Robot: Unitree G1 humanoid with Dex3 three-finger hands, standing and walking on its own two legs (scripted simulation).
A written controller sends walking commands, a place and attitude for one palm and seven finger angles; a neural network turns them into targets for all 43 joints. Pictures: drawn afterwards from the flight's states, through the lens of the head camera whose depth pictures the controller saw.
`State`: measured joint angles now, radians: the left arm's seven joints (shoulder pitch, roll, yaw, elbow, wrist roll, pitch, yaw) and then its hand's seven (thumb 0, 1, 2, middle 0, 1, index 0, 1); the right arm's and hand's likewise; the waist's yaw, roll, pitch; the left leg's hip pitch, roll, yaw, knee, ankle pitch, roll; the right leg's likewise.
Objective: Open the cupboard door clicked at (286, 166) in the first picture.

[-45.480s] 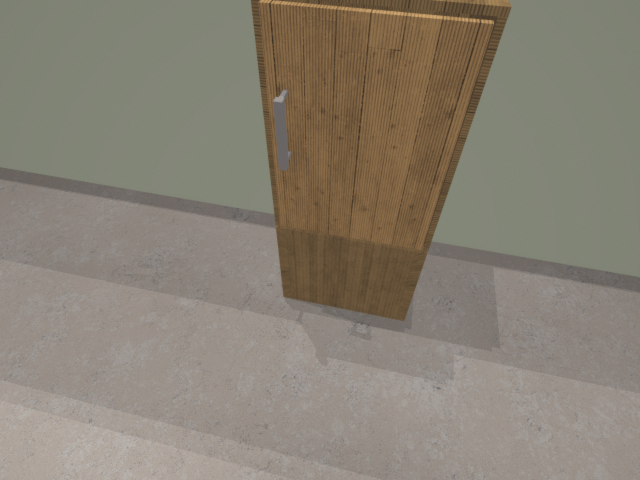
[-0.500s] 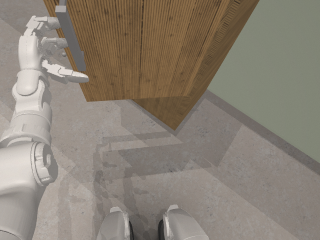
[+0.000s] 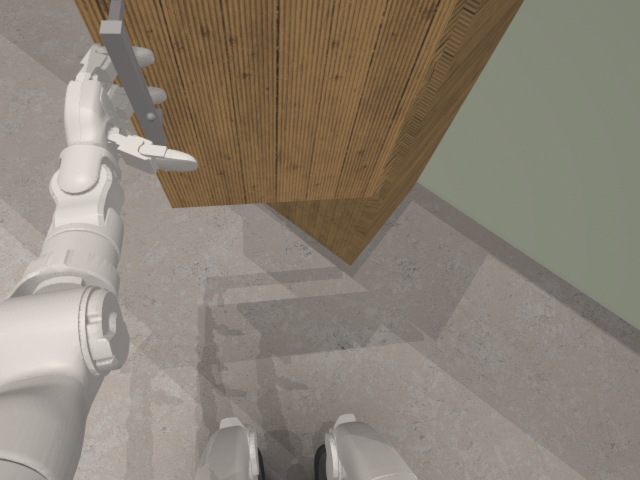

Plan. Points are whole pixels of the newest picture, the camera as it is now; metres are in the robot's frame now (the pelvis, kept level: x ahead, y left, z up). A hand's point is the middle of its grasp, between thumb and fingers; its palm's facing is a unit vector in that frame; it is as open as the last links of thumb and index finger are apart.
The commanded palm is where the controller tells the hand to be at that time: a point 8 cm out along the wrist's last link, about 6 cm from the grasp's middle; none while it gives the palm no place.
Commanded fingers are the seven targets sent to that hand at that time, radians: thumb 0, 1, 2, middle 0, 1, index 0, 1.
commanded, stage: slide the fingers in behind the handle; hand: left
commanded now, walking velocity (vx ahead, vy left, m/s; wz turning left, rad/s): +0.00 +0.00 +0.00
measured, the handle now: (140, 82) +0.58 +0.16 +0.08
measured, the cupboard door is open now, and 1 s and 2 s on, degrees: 45 45 75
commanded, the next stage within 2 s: close the thumb around the handle in 0.36 s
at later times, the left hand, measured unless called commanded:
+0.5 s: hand (150, 115) +0.54 +0.15 +0.07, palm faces +0.03 -1.00 -0.01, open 13.9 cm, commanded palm +0.51 +0.19 +0.07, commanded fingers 0.00 -0.33 0.37 -0.31 -1.22 -0.31 -1.22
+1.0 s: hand (153, 116) +0.53 +0.15 +0.08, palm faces +0.00 -1.00 -0.02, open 6.8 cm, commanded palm +0.51 +0.18 +0.07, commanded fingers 0.00 0.90 0.90 -0.40 -1.35 -0.40 -1.35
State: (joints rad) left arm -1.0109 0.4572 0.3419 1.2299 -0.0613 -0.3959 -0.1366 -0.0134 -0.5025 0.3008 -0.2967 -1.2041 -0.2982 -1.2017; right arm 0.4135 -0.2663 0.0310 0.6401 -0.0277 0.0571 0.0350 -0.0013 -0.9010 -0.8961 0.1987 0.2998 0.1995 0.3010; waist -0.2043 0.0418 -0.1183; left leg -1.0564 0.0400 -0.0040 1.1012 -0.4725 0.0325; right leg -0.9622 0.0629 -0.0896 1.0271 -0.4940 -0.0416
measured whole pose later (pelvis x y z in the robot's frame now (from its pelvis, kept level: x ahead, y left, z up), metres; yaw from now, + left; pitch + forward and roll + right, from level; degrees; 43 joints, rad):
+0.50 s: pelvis +0.00 +0.00 +0.00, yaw +0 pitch +25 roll -4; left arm -1.02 0.47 0.36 1.25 -0.04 -0.41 -0.11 -0.01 -0.50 0.30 -0.30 -1.21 -0.32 -1.21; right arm 0.43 -0.26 0.03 0.64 -0.03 0.05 0.04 0.00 -0.90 -0.90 0.20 0.30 0.20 0.30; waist -0.21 0.05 -0.12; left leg -1.07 0.04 0.00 1.11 -0.47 0.03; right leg -0.98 0.06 -0.08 1.04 -0.49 -0.04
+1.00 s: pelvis +0.00 +0.01 +0.00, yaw +0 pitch +24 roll -4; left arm -1.00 0.43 0.33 1.23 -0.04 -0.43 -0.10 0.00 0.53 0.74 -0.37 -1.31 -0.37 -1.31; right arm 0.42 -0.27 0.02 0.64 -0.04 0.06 0.04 0.00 -0.90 -0.90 0.20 0.30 0.20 0.30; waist -0.20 0.05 -0.13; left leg -1.06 0.03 0.01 1.11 -0.47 0.04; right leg -0.97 0.06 -0.08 1.04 -0.49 -0.03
